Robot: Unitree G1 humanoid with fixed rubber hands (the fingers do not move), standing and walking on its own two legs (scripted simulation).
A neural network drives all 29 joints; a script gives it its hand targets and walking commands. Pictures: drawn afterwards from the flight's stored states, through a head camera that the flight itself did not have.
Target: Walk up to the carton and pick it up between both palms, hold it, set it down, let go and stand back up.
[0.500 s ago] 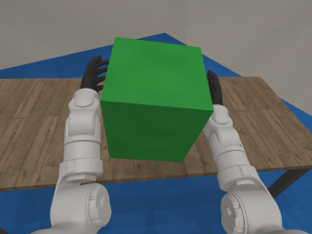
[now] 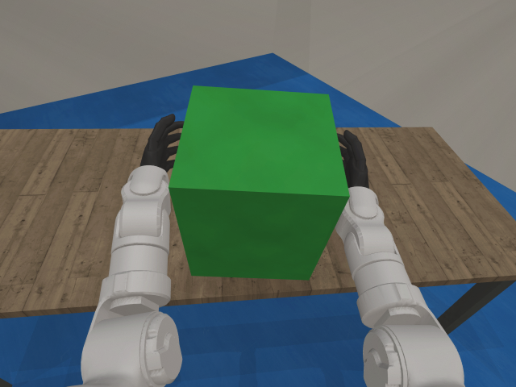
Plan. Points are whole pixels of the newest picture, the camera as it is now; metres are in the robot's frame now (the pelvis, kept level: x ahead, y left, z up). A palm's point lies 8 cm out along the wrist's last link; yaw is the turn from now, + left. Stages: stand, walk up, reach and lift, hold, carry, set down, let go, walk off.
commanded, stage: set down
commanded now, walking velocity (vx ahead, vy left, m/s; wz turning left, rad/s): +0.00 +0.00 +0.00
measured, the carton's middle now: (255, 190) +0.40 -0.02 +0.11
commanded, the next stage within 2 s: none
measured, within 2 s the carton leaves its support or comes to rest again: neither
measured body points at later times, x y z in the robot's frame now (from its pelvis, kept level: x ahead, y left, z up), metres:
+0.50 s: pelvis +0.01 +0.00 +0.00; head +0.01 +0.03 +0.45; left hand +0.44 +0.13 +0.13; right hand +0.39 -0.17 +0.12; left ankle -0.03 +0.10 -0.75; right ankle +0.02 -0.15 -0.75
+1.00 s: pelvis +0.02 +0.01 +0.00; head +0.03 +0.04 +0.45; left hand +0.46 +0.13 +0.10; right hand +0.40 -0.17 +0.10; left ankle -0.03 +0.10 -0.75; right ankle +0.02 -0.15 -0.75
